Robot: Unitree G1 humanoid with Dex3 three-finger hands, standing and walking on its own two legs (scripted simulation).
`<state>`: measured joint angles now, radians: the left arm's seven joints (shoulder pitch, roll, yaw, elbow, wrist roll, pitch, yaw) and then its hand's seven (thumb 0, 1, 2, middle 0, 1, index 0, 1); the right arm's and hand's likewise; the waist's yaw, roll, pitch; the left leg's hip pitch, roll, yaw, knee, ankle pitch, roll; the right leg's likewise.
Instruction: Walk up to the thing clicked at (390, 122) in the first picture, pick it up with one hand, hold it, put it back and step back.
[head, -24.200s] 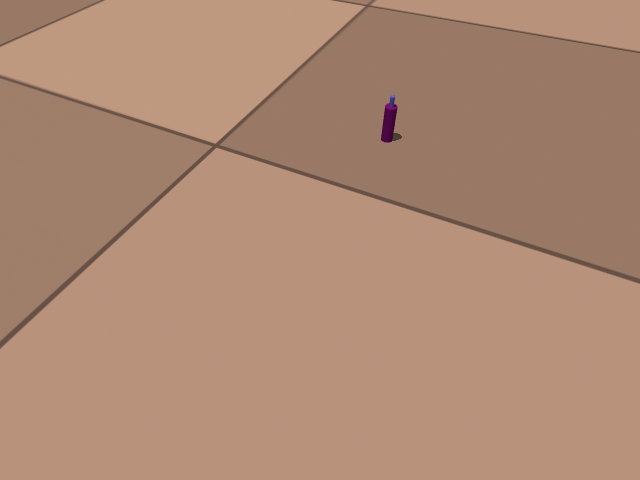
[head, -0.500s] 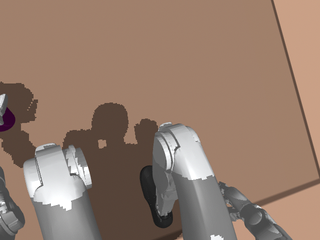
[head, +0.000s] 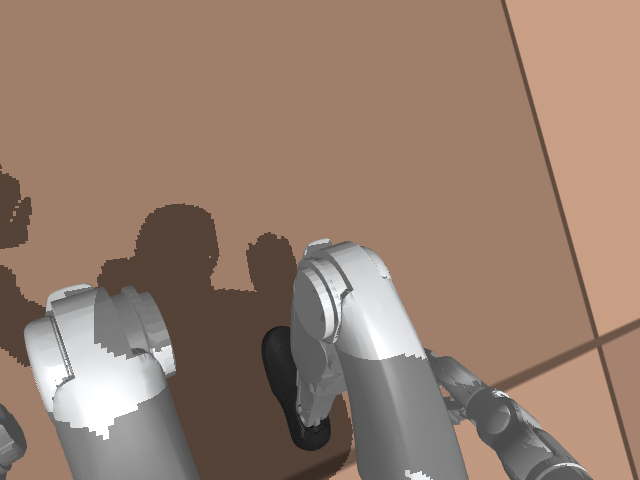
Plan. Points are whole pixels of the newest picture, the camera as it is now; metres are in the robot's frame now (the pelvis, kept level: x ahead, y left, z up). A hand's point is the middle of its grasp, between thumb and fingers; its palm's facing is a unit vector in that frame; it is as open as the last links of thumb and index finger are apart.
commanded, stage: lower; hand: left
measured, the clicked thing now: out of the picture +0.43 +0.31 -0.16
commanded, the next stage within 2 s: loosen in 0.14 s
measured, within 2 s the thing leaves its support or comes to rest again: rests again in 1.72 s
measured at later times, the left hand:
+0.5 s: hand out of the picture +0.43 +0.31 -0.15, palm faces +0.44 -0.90 +0.01, open 8.9 cm
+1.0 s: hand out of the picture +0.43 +0.31 -0.15, palm faces +0.43 -0.90 +0.02, open 15.9 cm
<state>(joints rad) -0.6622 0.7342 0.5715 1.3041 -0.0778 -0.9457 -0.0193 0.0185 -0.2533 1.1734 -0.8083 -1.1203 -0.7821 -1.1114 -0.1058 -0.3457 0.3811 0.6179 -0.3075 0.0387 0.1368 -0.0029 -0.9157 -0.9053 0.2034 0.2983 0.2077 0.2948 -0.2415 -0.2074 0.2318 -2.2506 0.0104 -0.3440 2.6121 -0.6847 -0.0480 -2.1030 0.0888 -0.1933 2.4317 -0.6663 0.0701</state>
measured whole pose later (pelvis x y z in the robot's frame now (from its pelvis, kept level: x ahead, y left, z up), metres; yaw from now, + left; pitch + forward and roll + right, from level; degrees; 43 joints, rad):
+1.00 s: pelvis -0.01 +0.01 +0.00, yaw -2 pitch +15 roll -16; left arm -0.67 0.78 0.55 1.34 -0.09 -1.00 -0.02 -0.01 -0.54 0.16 -0.38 -0.27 -0.37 -0.26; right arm -0.13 -0.35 0.43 0.58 -0.32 0.04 0.14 0.00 -0.91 -0.90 0.20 0.30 0.21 0.30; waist -0.23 -0.24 0.25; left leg -2.24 0.02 -0.37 2.63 -0.68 -0.03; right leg -2.08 0.11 -0.21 2.42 -0.65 0.07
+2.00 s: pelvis +0.02 -0.01 +0.20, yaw +9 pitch +32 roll -5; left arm -0.19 0.50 0.34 0.49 0.04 -0.02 0.03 -0.01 -0.55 0.05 -0.06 -0.06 -0.06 -0.05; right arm 0.11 -0.26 0.01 0.56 0.04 0.16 -0.01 0.00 -0.91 -0.90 0.20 0.30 0.21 0.30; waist -0.04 0.01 -0.13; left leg -1.86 0.06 -0.10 1.91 -0.62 -0.02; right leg -1.79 0.02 -0.04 1.87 -0.65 0.02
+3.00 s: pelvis +0.09 +0.00 +0.43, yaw +15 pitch +8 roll -2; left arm 0.48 0.21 -0.02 -0.03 -0.01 0.28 0.15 -0.01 -0.57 0.03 -0.05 -0.05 -0.05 -0.04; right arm 0.27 -0.21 0.02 0.47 0.01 -0.10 -0.18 0.01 -0.90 -0.90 0.20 0.30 0.21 0.30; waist -0.02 0.03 -0.11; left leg -0.66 0.04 -0.05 0.97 -0.45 -0.02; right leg -0.59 -0.01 -0.05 0.92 -0.47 0.02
